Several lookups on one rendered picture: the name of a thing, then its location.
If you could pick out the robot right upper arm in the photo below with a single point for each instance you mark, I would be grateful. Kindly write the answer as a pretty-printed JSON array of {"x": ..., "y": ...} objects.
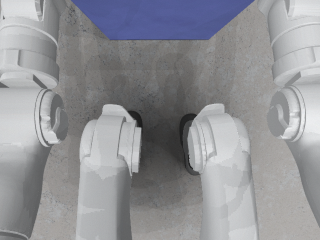
[{"x": 294, "y": 116}]

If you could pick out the left robot forearm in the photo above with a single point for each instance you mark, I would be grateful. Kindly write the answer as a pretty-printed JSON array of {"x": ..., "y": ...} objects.
[{"x": 29, "y": 36}]

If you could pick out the robot left upper arm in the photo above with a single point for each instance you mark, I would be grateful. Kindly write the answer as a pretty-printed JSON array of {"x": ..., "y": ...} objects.
[{"x": 32, "y": 120}]

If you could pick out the right robot thigh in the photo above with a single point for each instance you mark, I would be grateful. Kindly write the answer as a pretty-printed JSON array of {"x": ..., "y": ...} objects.
[{"x": 229, "y": 210}]

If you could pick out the robot left foot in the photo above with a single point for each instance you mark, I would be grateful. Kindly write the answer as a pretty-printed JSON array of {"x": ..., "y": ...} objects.
[{"x": 138, "y": 119}]

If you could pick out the carton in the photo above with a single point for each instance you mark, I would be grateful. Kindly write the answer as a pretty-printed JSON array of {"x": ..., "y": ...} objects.
[{"x": 161, "y": 19}]

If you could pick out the right robot forearm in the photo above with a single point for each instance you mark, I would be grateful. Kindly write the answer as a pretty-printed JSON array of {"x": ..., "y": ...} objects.
[{"x": 294, "y": 31}]

